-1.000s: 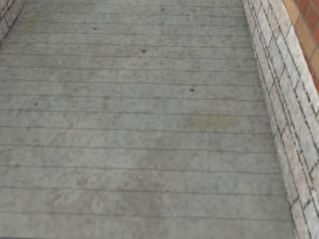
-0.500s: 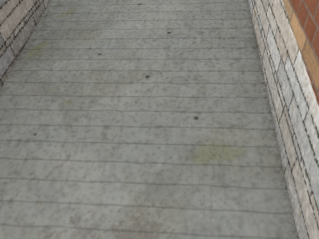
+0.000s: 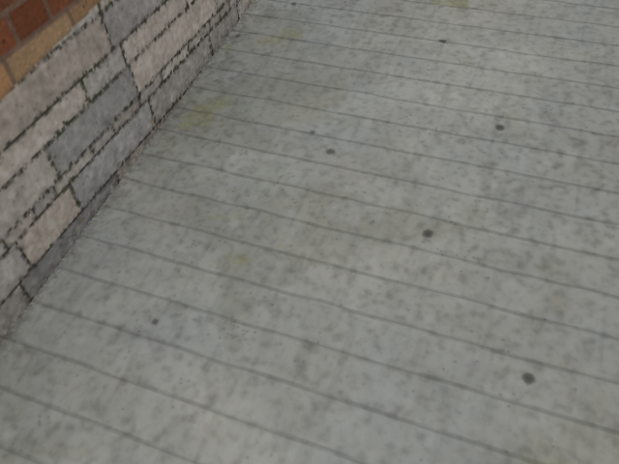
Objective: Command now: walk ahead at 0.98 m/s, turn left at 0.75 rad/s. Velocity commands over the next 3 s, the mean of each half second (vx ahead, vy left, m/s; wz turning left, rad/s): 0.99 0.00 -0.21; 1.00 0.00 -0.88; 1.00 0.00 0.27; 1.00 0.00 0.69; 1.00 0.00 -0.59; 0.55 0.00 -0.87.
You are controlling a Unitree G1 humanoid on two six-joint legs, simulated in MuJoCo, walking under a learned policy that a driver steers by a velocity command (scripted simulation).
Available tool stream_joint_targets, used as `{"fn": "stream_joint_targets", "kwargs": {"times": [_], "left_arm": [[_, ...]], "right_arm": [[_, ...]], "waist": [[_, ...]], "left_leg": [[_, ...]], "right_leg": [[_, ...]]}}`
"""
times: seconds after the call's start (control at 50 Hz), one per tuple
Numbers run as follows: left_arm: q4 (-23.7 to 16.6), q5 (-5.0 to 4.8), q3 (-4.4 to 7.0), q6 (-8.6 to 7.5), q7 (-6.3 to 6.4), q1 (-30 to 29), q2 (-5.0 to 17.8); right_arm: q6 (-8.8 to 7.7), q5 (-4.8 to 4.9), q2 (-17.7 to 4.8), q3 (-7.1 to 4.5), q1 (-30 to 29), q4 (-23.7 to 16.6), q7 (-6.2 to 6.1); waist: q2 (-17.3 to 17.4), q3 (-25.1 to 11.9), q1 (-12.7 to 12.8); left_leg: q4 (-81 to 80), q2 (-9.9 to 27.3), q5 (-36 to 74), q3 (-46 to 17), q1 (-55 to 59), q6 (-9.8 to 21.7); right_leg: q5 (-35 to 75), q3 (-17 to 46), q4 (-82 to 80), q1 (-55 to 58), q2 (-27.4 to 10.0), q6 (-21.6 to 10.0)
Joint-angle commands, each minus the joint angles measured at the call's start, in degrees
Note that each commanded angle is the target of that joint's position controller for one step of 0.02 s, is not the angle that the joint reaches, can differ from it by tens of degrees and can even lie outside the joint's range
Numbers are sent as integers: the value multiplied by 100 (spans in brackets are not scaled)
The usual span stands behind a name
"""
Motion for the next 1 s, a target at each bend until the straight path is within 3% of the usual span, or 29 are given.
{"fn": "stream_joint_targets", "kwargs": {"times": [0.02, 0.1, 0.14, 0.18, 0.22, 0.26, 0.28, 0.3, 0.32, 0.34, 0.36, 0.38, 0.4, 0.42, 0.44, 0.5, 0.56, 0.6, 0.64, 0.68, 0.7, 0.72, 0.74, 0.76, 0.8, 0.82, 0.86, 0.94, 1.0], "left_arm": [[-418, 36, 43, 181, -55, 810, 327], [-985, 381, -129, 217, -43, -117, 109], [-1328, 287, -178, 133, 31, -1177, 97], [-1507, 49, -151, 124, -99, -1966, 117], [-1520, -72, -64, 72, -249, -1939, 285], [-1166, -107, 194, 164, -303, -341, 900], [-726, -124, 327, 285, -296, 1191, 1201], [-221, 11, 378, 429, -288, 2747, 1517], [188, 98, 297, 399, -373, 2903, 1319], [-115, 252, 228, 412, -232, 2392, 677], [-99, 328, 234, 380, -148, 2169, 532], [-77, 318, 236, 332, -173, 1997, 575], [-13, 325, 230, 266, -223, 1800, 571], [31, 282, 186, 252, -274, 1801, 417], [-91, 195, 156, 270, -286, 1446, 457], [-297, -37, 164, 340, -272, 1157, 476], [-328, -32, 212, 414, -60, 1264, 552], [-211, -75, 316, 414, -16, 1605, 811], [-208, -181, 355, 436, 2, 1614, 1002], [-273, -66, 318, 489, -33, 1466, 846], [-517, 128, 235, 512, -63, 1104, 641], [-718, -22, 19, 436, -105, 1958, -95], [-795, -266, -42, 474, -81, 2016, 107], [-797, -237, 62, 542, -46, 1374, 469], [-1078, 66, 86, 608, -107, 408, 475], [-1221, 89, 85, 650, -180, 165, 348], [-1345, -179, 58, 834, -280, 472, 212], [-1737, -35, 27, 977, -312, 209, 403], [-1886, 18, -4, 948, -343, -368, 497]], "right_arm": [[-94, 48, 113, 165, -448, -385, -26], [-173, 109, -130, 181, -251, -147, -222], [-192, 114, -385, 115, 544, 145, -231], [-148, 63, -601, 46, 541, 209, -327], [-62, -153, -695, 32, 689, 246, -366], [12, -421, -795, 11, 159, 118, -323], [44, -518, -876, -10, -451, -35, -317], [-57, -524, -985, -23, -979, -354, -320], [-186, -305, 176, 269, -165, -459, -89], [-415, -2, -264, 269, -346, -677, 76], [-494, 195, -491, 224, -995, -788, 88], [-559, 91, -388, 301, -1347, -929, 47], [-581, -56, -198, 329, -1550, -1000, 2], [-566, -192, -55, 381, -1754, -1101, -22], [-523, -166, 57, 418, -1419, -1252, -36], [-357, -167, -168, 414, -1487, -1400, -181], [-378, -169, 30, 512, -2702, -1868, -247], [-320, -50, -49, 428, -2927, -1988, -293], [-294, 168, -554, 187, -2662, -1945, -405], [-346, 243, -913, -60, -1715, -1776, -456], [-350, 225, -1102, -159, -243, -1523, -476], [-274, -1, -1629, -268, 621, -1325, -423], [-237, -4, -1393, -235, 359, -1358, -370], [-201, 31, -917, -163, -20, -1351, -417], [-133, -97, -624, -88, -152, -1016, -376], [-155, -169, -392, -26, -142, -824, -313], [-154, -71, -145, 55, -637, -642, -268], [-186, -80, -686, -39, -977, -470, -363], [-191, -121, -896, -33, -682, -291, -399]], "waist": [[-535, 272, 876], [-2, 575, 582], [65, 473, -103], [522, 593, -384], [994, 206, -255], [1740, -807, 699], [1440, -1516, 1576], [33, -2225, 2019], [-2933, -2727, 946], [-2442, -2482, 958], [-1216, -1292, 950], [69, -837, 761], [680, -509, 479], [645, -247, 397], [292, -184, -47], [285, 226, -227], [-197, 609, 224], [-506, 275, 442], [-717, 104, 323], [-812, -610, -282], [-662, -1708, -962], [1656, -2998, -566], [2520, -2714, -489], [1643, -1421, -602], [37, -366, -480], [97, -120, -371], [571, 71, 143], [356, 446, 474], [26, 636, 283]], "left_leg": [[-1900, 1622, 557, -2573, -268, 928], [-2042, 1076, 1374, -1178, -2142, 595], [-2307, 1331, 1606, -1214, -1042, 564], [-2540, 1569, 2850, -935, 299, 406], [-1922, 1909, 6073, -639, 1862, 143], [-422, 2297, 8815, -501, 2627, -7], [1229, 2163, 9265, -173, 2098, -183], [3643, 1827, 6971, -199, 455, -331], [5707, 594, -817, -789, -2131, -626], [5890, 689, -339, -1228, -2586, -295], [5855, 889, 39, -1110, -3008, -212], [5529, 1070, 338, -1025, -2897, -227], [5160, 1210, 475, -1026, -2545, -231], [5010, 1295, 486, -968, -2162, -293], [4973, 1284, 471, -990, -2372, -400], [4147, 1547, 477, -583, -2218, -782], [1510, 1401, 1614, -192, -828, -1182], [505, 1115, 2209, -213, 169, -1421], [-128, 991, 1805, -378, 251, -1478], [-361, 1082, 1157, -381, 1181, -1128], [53, 1769, 666, -938, 3013, -747], [-811, 3514, -1764, -4269, 5259, 303], [-1699, 3940, -3468, -6012, 4990, 467], [-1751, 3691, -3065, -5108, 4077, 280], [-1613, 3172, -682, -2977, 2518, -14], [-1598, 2874, 302, -2026, 1848, -198], [-1937, 2855, 130, -1647, 1197, -152], [-2391, 2967, 930, -443, 682, -170], [-2669, 2601, 1225, 443, 629, -279]], "right_leg": [[-214, -336, 140, -1677, -403, 98], [1866, -1328, -2025, -542, -371, 329], [2499, -1551, -3305, -682, -272, 222], [2583, -1735, -4727, -960, -47, 53], [1880, -2132, -5148, -1094, 485, -151], [1249, -2055, -4768, 80, 710, -427], [1553, -1875, -4853, 1807, 764, -548], [1104, -684, -4485, 3823, 180, -816], [-1747, 2324, -5480, 5455, -760, -1870], [-2946, 4289, -7359, 5219, -1088, -1925], [-2450, 3941, -7537, 4465, -1194, -1729], [-1558, 3457, -7515, 3690, -998, -1618], [-846, 2892, -7511, 2802, -681, -1544], [27, 2076, -7342, 1976, -250, -1567], [-254, 2179, -7572, 1811, -190, -1728], [163, 1558, -7781, 644, 94, -1603], [583, 912, -7928, -560, 474, -1303], [408, 1185, -7913, -417, 314, -1117], [906, 1591, -7535, 637, 114, -975], [2761, 1343, -5877, 1290, 284, -609], [2802, 1018, -4108, 555, 421, -378], [-123, 401, -1916, -1326, 975, -94], [-866, 157, -687, -2337, 506, -102], [-403, -127, -145, -2865, 240, -71], [6, -499, -98, -2643, -196, -130], [2, -495, -271, -2280, -401, -172], [-73, -398, -209, -2224, -635, -66], [614, -346, -422, -2604, -801, 276], [1116, -827, -1595, -2146, -659, 185]]}}
Next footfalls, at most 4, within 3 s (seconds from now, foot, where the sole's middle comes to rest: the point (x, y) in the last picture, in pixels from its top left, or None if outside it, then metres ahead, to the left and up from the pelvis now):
0.28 right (395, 442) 0.54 -0.12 -0.71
0.70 left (305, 293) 0.91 0.05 -0.69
1.14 right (490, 229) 1.06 -0.43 -0.66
1.62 left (464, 116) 1.49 -0.45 -0.63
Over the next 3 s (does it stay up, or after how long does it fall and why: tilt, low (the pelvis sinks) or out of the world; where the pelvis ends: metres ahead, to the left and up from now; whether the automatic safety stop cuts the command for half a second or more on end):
stays up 2.31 -0.79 0.21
